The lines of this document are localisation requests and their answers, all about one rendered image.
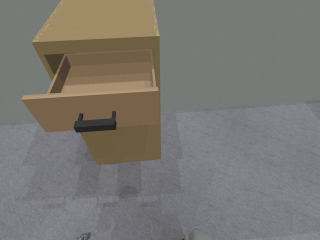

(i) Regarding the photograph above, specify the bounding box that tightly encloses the handle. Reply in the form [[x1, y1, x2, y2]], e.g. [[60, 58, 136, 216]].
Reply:
[[73, 111, 117, 133]]

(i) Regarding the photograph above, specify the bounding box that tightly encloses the drawer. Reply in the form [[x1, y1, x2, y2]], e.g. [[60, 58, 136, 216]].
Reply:
[[21, 49, 159, 133]]

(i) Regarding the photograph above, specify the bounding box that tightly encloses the cabinet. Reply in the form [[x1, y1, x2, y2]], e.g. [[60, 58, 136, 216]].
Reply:
[[31, 0, 161, 165]]

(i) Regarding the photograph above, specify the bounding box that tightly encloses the right robot thigh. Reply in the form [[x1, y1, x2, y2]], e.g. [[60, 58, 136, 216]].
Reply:
[[184, 229, 215, 240]]

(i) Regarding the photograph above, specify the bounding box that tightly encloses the right robot shin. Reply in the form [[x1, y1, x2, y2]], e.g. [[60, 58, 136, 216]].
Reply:
[[191, 227, 202, 231]]

